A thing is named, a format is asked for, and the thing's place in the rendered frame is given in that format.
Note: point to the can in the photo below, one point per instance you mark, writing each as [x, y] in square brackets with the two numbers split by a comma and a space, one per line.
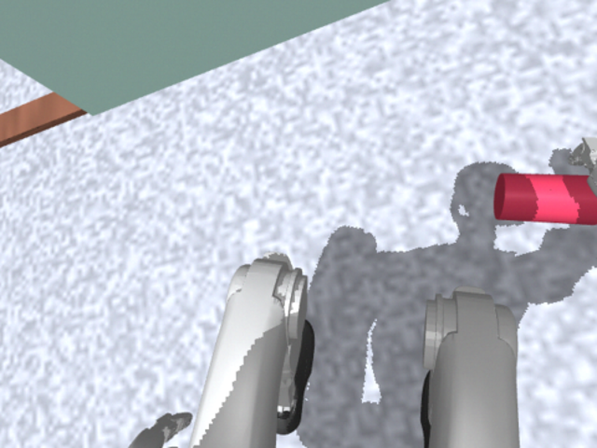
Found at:
[564, 199]

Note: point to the right robot hand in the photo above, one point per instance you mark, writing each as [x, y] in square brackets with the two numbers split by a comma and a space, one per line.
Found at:
[586, 154]

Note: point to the left robot foot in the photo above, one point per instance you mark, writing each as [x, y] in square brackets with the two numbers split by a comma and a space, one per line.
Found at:
[287, 421]

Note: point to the left robot hand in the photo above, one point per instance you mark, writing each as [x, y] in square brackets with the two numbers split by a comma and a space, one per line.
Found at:
[163, 430]

